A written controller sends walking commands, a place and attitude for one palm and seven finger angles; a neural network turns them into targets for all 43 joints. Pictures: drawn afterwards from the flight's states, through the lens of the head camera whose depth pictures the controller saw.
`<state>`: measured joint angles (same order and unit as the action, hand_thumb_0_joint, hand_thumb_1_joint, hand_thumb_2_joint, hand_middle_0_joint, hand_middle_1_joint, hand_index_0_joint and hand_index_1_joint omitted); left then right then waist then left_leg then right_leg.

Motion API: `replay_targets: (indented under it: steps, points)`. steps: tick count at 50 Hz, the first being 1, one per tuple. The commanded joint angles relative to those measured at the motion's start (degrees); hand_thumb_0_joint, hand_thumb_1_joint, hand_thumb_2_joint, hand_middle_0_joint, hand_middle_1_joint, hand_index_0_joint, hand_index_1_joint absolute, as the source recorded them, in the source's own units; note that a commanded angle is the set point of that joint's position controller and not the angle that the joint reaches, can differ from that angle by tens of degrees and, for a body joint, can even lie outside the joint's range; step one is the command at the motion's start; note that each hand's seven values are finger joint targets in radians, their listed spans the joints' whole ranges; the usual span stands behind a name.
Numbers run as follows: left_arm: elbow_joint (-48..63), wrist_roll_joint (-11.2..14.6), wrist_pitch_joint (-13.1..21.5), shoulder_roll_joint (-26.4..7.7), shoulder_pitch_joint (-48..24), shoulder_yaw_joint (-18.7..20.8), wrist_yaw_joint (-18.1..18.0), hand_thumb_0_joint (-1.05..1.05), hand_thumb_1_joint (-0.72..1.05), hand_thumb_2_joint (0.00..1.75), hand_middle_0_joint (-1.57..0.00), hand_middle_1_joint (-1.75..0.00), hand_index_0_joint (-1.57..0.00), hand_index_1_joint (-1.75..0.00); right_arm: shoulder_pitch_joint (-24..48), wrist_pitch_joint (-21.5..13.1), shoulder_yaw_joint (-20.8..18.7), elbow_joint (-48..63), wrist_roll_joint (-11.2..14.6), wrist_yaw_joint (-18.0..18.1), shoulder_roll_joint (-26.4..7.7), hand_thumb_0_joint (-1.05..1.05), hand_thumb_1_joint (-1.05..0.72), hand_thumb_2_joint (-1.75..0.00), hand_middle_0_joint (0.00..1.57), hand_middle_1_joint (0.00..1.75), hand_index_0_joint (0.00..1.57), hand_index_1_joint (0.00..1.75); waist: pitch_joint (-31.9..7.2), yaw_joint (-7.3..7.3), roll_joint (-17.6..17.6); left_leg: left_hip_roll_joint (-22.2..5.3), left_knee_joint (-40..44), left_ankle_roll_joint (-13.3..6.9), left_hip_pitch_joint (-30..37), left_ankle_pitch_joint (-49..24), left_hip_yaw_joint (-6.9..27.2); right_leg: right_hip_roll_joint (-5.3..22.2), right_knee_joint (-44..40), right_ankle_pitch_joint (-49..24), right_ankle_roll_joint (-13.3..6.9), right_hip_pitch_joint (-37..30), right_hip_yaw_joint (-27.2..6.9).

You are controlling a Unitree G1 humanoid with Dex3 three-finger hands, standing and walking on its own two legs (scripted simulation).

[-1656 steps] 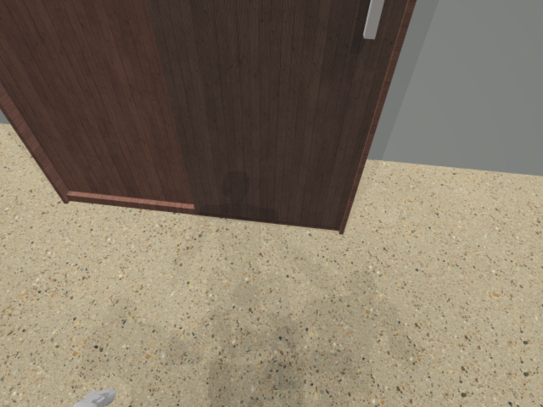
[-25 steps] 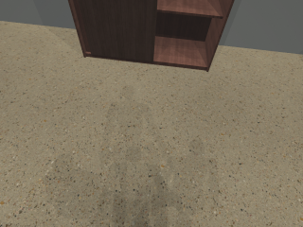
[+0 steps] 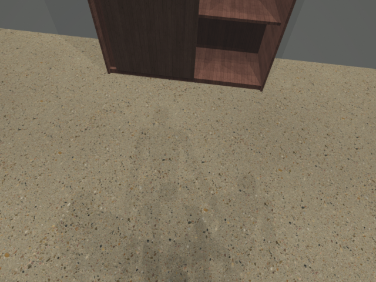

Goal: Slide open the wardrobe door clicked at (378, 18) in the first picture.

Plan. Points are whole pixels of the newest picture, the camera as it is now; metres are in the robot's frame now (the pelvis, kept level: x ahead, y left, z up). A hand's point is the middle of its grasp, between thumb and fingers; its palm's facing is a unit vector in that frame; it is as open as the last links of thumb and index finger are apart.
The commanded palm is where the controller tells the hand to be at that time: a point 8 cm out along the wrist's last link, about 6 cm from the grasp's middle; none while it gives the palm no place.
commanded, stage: look to check the result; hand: right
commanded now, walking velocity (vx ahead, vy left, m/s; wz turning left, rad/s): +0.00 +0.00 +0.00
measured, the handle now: out of the picture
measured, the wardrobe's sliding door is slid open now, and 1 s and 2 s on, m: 0.58 0.58 0.58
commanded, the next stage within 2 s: none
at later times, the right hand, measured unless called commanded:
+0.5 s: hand out of the picture +0.04 -0.19 -0.17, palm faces -0.02 +0.97 -0.24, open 7.4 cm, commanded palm none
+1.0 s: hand out of the picture +0.03 -0.21 -0.17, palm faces -0.02 +0.96 -0.26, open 7.4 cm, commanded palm none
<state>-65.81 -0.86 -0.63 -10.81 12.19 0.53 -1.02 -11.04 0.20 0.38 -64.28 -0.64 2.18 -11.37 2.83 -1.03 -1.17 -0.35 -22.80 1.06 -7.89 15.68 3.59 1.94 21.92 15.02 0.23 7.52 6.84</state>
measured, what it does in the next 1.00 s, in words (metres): stands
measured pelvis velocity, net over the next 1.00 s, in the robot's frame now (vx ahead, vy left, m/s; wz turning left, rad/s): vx -0.01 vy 0.00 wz -0.01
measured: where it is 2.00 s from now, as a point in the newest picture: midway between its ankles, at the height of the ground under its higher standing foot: outside the picture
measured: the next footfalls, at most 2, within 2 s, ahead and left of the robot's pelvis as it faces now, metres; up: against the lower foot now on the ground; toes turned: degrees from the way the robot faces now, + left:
none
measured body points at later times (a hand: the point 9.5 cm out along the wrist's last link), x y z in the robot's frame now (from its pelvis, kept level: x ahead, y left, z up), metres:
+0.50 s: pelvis +0.00 +0.00 +0.00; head +0.02 +0.01 +0.45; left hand +0.02 +0.24 -0.16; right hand +0.04 -0.24 -0.15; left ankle -0.04 +0.13 -0.74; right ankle -0.04 -0.11 -0.74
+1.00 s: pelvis -0.01 +0.00 +0.00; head +0.02 +0.00 +0.45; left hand +0.01 +0.25 -0.15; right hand +0.03 -0.26 -0.15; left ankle -0.04 +0.13 -0.74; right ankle -0.04 -0.11 -0.74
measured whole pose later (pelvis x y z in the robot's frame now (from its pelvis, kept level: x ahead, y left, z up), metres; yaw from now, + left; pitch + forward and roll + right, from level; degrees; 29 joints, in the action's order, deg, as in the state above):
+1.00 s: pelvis -0.01 +0.00 +0.00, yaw +0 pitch +0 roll +0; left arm -66.1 -0.7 -0.1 -12.5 10.8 0.7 -0.9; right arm -9.9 -0.1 0.2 -64.7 -0.6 1.6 -13.3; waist 2.8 -0.9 -0.1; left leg -0.7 -20.6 1.4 -6.8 13.9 3.3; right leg 1.5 20.4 13.5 -0.2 6.9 6.5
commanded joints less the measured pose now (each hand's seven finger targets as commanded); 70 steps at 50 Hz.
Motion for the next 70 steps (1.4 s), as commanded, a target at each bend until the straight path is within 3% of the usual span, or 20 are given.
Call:
replay_targets:
  steps: [1, 4, 13, 14, 21, 34, 37, 42, 44, 48, 54, 58, 64, 70]
  points:
    - [1.44, -0.15, 0.65, -6.49, 2.61, 0.98, -0.56, 0.0, 0.9, 0.9, -0.2, -0.3, -0.2, -0.3, -1.27, -1.19, -1.02, 2.13, -0.1, 0.25, -7.63, 0.0, -0.9, -0.9, 0.2, 0.3, 0.2, 0.3, -2.67, -0.12, 1.58, -5.06, 2.92, -1.33, -2.26, -19.45, 3.3, 5.19, -2.0, -14.91, -0.98, -4.01, -4.76]
    - [1.12, 0.03, 0.82, -6.72, 3.47, 0.99, -0.58, 0.0, 0.9, 0.9, -0.2, -0.3, -0.2, -0.3, -1.77, -1.33, -1.13, 1.97, -0.13, 0.3, -8.1, 0.0, -0.9, -0.9, 0.2, 0.3, 0.2, 0.3, -4.51, -0.1, 2.06, -4.96, 2.66, -1.42, -0.89, -20.71, 3.26, 5.32, -1.75, -16.47, -1.03, -4.65, -4.93]
    - [0.76, -0.13, 0.9, -6.41, 3.41, 0.9, -0.74, 0.0, 0.9, 0.9, -0.2, -0.3, -0.2, -0.3, -1.49, -1.23, -1.09, 1.7, -0.1, 0.3, -7.74, 0.0, -0.9, -0.9, 0.2, 0.3, 0.2, 0.3, -1.88, -0.14, 0.52, -5.09, 3.0, -1.41, -1.97, -20.29, 3.05, 5.36, -2.46, -16.87, -0.93, -3.98, -4.9]
    - [0.92, -0.04, 0.93, -6.63, 3.52, 0.98, -0.72, 0.0, 0.9, 0.9, -0.2, -0.3, -0.2, -0.3, -2.06, -1.34, -1.11, 1.72, -0.15, 0.31, -7.79, 0.0, -0.9, -0.9, 0.2, 0.3, 0.2, 0.3, -3.4, -0.06, 1.45, -5.02, 2.96, -1.39, -1.53, -20.66, 2.93, 5.47, -2.0, -17.12, -0.98, -4.76, -4.98]
    - [1.03, -0.13, 0.88, -6.59, 2.74, 1.01, -0.68, 0.0, 0.9, 0.9, -0.2, -0.3, -0.2, -0.3, -1.11, -1.33, -1.12, 1.95, -0.13, 0.25, -7.71, 0.0, -0.9, -0.9, 0.2, 0.3, 0.2, 0.3, -1.78, -0.18, 1.01, -5.1, 3.74, -1.31, -2.26, -19.07, 3.07, 5.4, -2.84, -15.15, -0.9, -3.99, -4.95]
    - [1.46, 0.01, 1.03, -7.81, 2.21, 1.32, -0.57, 0.0, 0.9, 0.9, -0.2, -0.3, -0.2, -0.3, -1.11, -1.61, -1.26, 2.08, -0.16, 0.12, -8.91, 0.0, -0.9, -0.9, 0.2, 0.3, 0.2, 0.3, -3.25, -0.11, 2.22, -5.22, 4.1, -1.38, -1.48, -19.46, 2.96, 5.36, -2.71, -15.45, -1.16, -4.76, -5.54]
    - [1.4, -0.07, 1.12, -8.01, 1.75, 1.31, -0.6, 0.0, 0.9, 0.9, -0.2, -0.3, -0.2, -0.3, -0.52, -1.57, -1.34, 2.2, -0.14, 0.06, -9.24, 0.0, -0.9, -0.9, 0.2, 0.3, 0.2, 0.3, -2.89, -0.11, 1.08, -5.37, 3.99, -1.46, -1.41, -19.65, 3.02, 5.38, -3.01, -15.92, -1.14, -4.52, -5.52]
    - [1.46, -0.07, 1.1, -8.88, 1.13, 1.36, -0.57, 0.0, 0.9, 0.9, -0.2, -0.3, -0.2, -0.3, 0.05, -1.52, -1.36, 2.18, -0.13, -0.06, -9.9, 0.0, -0.9, -0.9, 0.2, 0.3, 0.2, 0.3, -1.89, -0.08, 1.41, -5.35, 4.46, -1.48, -1.88, -17.9, 2.95, 5.49, -3.54, -14.75, -1.19, -4.04, -5.71]
    - [1.69, 0.07, 1.2, -9.65, 1.14, 1.5, -0.52, 0.0, 0.9, 0.9, -0.2, -0.3, -0.2, -0.3, 0.0, -1.63, -1.53, 2.27, -0.2, -0.09, -10.5, 0.0, -0.9, -0.9, 0.2, 0.3, 0.2, 0.3, -3.45, -0.07, 1.86, -5.33, 4.4, -1.53, -1.21, -18.12, 3.07, 5.51, -3.25, -15.3, -1.37, -4.8, -6.09]
    - [1.58, -0.05, 1.24, -10.0, 0.02, 1.45, -0.5, 0.0, 0.9, 0.9, -0.2, -0.3, -0.2, -0.3, 0.91, -1.48, -1.5, 2.16, -0.16, -0.24, -10.91, 0.0, -0.9, -0.9, 0.2, 0.3, 0.2, 0.3, -1.86, 0.0, 0.58, -5.51, 4.8, -1.54, -1.91, -16.13, 2.86, 5.58, -4.11, -14.14, -1.31, -3.95, -6.07]
    - [2.18, 0.1, 1.46, -11.98, -0.89, 1.72, -0.4, 0.0, 0.9, 0.9, -0.2, -0.3, -0.2, -0.3, 1.92, -1.74, -1.73, 2.48, -0.21, -0.37, -12.58, 0.0, -0.9, -0.9, 0.2, 0.3, 0.2, 0.3, -4.28, 0.0, 1.71, -5.57, 4.57, -1.56, -1.0, -17.77, 2.95, 5.81, -3.71, -15.91, -1.47, -5.29, -6.47]
    - [2.21, -0.01, 1.49, -12.6, -2.19, 1.69, -0.36, 0.0, 0.9, 0.9, -0.2, -0.3, -0.2, -0.3, 3.15, -1.63, -1.77, 2.54, -0.19, -0.48, -13.25, 0.0, -0.9, -0.9, 0.2, 0.3, 0.2, 0.3, -2.95, 0.02, 0.76, -5.7, 4.74, -1.54, -1.32, -17.12, 2.95, 5.92, -4.47, -15.73, -1.37, -4.57, -6.41]
    - [2.83, 0.14, 1.66, -14.55, -3.35, 1.96, -0.19, 0.0, 0.9, 0.9, -0.2, -0.3, -0.2, -0.3, 4.14, -1.92, -2.0, 2.89, -0.28, -0.58, -15.01, 0.0, -0.9, -0.9, 0.2, 0.3, 0.2, 0.3, -5.35, 0.05, 1.3, -5.96, 4.92, -1.63, -0.08, -18.59, 3.08, 6.09, -4.15, -17.35, -1.48, -5.97, -6.73]
    - [3.0, 0.08, 1.67, -15.92, -4.99, 2.03, -0.02, 0.0, 0.9, 0.9, -0.2, -0.3, -0.2, -0.3, 5.79, -1.93, -1.96, 3.27, -0.27, -0.7, -16.24, 0.0, -0.9, -0.9, 0.2, 0.3, 0.2, 0.3, -4.81, -0.04, 1.15, -6.21, 5.54, -1.54, -0.16, -17.65, 3.07, 6.21, -4.99, -16.35, -1.38, -5.7, -6.87]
